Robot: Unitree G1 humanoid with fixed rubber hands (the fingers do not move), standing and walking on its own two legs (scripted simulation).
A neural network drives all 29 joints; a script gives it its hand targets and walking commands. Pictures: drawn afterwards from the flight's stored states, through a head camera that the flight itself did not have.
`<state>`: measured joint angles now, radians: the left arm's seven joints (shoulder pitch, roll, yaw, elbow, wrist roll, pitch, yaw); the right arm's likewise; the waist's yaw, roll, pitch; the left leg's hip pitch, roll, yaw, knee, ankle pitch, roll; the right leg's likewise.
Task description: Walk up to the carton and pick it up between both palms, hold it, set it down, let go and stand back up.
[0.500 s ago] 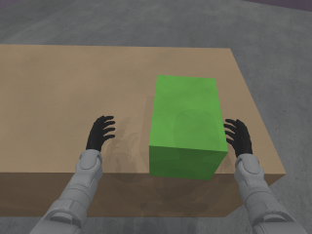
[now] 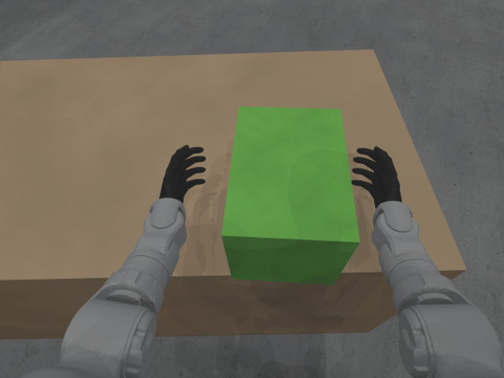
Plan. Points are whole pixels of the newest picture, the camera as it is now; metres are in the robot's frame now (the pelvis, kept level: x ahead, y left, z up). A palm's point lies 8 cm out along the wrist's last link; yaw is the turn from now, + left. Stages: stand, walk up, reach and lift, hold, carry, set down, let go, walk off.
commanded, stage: reach and lift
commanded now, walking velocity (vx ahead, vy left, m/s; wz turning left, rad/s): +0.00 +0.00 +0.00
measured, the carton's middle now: (285, 194) +0.46 -0.04 -0.02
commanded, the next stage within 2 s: none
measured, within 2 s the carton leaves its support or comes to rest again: neither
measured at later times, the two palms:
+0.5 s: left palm (179, 205) +0.41 +0.14 +0.02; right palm (373, 201) +0.42 -0.19 +0.02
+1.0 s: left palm (204, 196) +0.42 +0.10 +0.03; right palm (373, 193) +0.44 -0.19 +0.02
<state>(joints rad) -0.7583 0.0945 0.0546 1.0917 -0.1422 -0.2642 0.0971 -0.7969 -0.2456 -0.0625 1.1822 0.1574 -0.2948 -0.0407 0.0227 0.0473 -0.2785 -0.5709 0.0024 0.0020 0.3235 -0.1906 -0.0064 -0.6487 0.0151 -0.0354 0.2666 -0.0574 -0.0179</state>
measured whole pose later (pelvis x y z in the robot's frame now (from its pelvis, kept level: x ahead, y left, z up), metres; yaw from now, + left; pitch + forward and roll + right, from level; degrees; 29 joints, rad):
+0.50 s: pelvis +0.01 +0.00 +0.01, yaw +0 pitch +22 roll +0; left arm -0.67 0.06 0.10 1.08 -0.08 -0.27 0.10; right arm -0.75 -0.16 -0.10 1.16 0.06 -0.28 -0.09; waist -0.01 0.03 -0.23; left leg -0.42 0.01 -0.01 0.17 -0.13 -0.01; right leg -0.50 0.02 -0.04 0.12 -0.01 -0.02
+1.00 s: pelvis +0.01 -0.01 +0.01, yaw +0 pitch +25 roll +0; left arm -0.75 -0.05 0.23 1.10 0.08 -0.29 0.17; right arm -0.84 -0.13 -0.25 1.23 -0.09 -0.31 -0.08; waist 0.02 0.06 -0.26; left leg -0.49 0.02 0.00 0.19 -0.14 -0.02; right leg -0.55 0.03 -0.03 0.10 0.01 -0.03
